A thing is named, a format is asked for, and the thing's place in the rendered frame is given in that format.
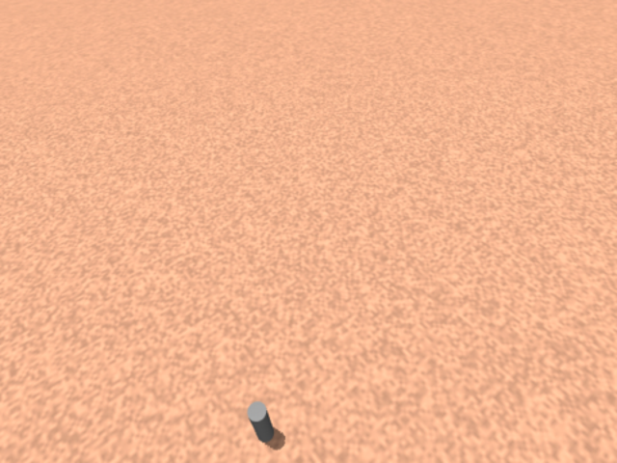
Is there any can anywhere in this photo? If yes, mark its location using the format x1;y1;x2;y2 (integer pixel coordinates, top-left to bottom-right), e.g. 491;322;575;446
248;401;274;443

